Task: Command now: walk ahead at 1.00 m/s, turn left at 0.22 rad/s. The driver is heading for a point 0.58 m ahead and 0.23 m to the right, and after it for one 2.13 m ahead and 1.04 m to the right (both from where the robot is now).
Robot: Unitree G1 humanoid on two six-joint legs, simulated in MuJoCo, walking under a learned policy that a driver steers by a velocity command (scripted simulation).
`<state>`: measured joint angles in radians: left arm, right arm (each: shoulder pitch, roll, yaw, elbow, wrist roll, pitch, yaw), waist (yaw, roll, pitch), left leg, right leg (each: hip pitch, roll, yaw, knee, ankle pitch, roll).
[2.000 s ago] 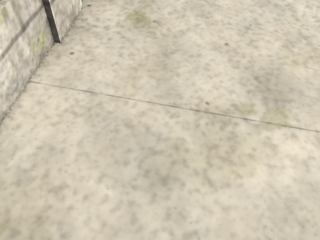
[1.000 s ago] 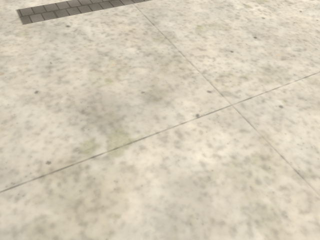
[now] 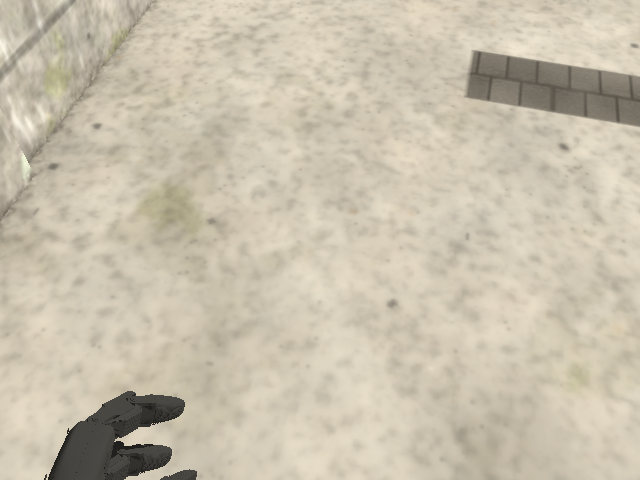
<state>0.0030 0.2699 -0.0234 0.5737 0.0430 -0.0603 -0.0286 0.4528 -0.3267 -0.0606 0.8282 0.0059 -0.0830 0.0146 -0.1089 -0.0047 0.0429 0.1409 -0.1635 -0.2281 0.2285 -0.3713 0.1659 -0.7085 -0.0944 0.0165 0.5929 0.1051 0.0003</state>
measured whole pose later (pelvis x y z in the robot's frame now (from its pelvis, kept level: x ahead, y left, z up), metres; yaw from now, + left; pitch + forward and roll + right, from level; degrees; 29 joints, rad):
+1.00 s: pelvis +0.73 -0.15 -0.02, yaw -44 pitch +0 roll +0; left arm 0.15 0.31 0.07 0.63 0.01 0.05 -0.02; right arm 0.21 -0.27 -0.03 0.70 -0.03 0.01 -0.02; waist -0.01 0.02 0.13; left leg -0.44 0.06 -0.02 1.28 -0.53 -0.07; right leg -0.48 0.16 0.00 0.63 -0.14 -0.13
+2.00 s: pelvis +0.81 -0.15 +0.02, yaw -21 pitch +1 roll +0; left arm 0.17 0.27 0.01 0.67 0.03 0.01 0.05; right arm 0.23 -0.35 -0.10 0.72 -0.01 0.09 0.06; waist -0.01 0.06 0.05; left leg -0.52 -0.03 -0.05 1.10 -0.37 -0.07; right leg -0.15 0.02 -0.08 0.39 -0.25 -0.06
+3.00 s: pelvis +1.25 -0.38 +0.01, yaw -50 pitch +2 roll +0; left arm 0.45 0.30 0.06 0.84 0.00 -0.05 -0.01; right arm 0.02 -0.26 0.02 0.59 -0.06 -0.06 0.03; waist 0.07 0.01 0.04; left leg -0.77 0.15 -0.08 0.85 -0.08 -0.06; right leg -0.01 0.20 0.15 0.35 -0.33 -0.18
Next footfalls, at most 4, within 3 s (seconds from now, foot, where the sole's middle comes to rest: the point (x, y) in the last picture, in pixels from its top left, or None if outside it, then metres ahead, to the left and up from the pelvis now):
0.08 right None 0.29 -0.13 -0.76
0.50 left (282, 364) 0.70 0.03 -0.76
0.88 right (408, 305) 0.82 -0.28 -0.76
1.32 left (343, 268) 0.94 -0.14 -0.76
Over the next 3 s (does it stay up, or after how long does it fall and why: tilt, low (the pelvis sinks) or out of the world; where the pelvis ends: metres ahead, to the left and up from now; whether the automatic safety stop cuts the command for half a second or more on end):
stays up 1.25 -0.38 0.01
